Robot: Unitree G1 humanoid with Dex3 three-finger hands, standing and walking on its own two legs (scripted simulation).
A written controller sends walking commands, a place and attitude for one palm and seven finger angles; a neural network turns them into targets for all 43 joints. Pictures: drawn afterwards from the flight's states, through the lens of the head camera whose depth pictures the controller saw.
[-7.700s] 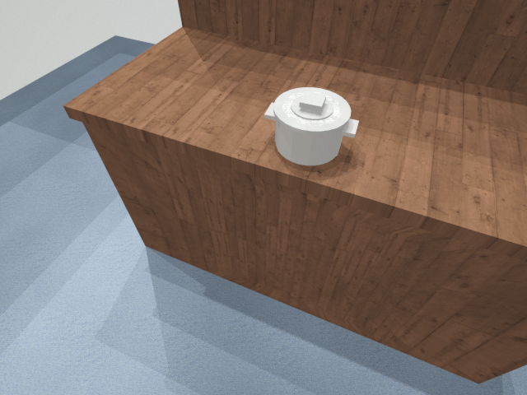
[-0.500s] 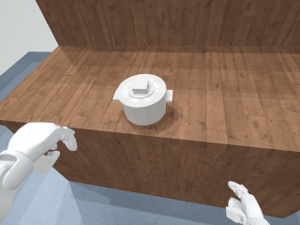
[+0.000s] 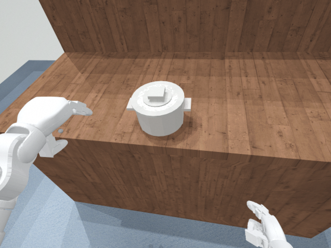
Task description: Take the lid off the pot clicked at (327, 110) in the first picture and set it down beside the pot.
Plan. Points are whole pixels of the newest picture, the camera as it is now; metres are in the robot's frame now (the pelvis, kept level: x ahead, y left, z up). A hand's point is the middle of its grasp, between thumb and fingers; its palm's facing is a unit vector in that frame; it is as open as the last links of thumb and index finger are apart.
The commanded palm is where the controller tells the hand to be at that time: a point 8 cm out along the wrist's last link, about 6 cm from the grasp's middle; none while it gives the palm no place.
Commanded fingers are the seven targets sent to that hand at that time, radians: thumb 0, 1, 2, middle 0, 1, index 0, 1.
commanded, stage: move the open hand above the knob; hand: left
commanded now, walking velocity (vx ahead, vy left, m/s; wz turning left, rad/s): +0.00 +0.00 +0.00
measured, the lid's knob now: (156, 92) +0.53 +0.08 +0.09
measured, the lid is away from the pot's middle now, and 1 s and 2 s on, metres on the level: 0.00 0.00 0.00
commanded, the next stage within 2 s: none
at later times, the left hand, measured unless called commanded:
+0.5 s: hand (102, 119) +0.36 +0.19 +0.15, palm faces -0.19 +0.07 -0.98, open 10.1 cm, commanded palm +0.34 +0.19 +0.22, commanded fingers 0.00 -0.32 1.48 -0.84 -0.08 -0.84 -0.08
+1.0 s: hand (121, 103) +0.41 +0.15 +0.15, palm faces -0.19 -0.04 -0.98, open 10.1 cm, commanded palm +0.40 +0.15 +0.22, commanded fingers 0.00 -0.32 1.48 -0.84 -0.08 -0.84 -0.08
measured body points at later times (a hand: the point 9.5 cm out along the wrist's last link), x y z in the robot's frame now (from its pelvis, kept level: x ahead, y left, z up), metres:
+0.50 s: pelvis +0.01 -0.01 +0.00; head +0.03 -0.06 +0.45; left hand +0.36 +0.18 +0.20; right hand +0.21 -0.23 -0.11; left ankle +0.02 +0.08 -0.74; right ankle +0.03 -0.13 -0.74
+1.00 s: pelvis +0.02 -0.01 +0.00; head +0.03 -0.07 +0.44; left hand +0.42 +0.15 +0.21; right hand +0.20 -0.25 -0.12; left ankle +0.02 +0.08 -0.74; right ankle +0.03 -0.13 -0.74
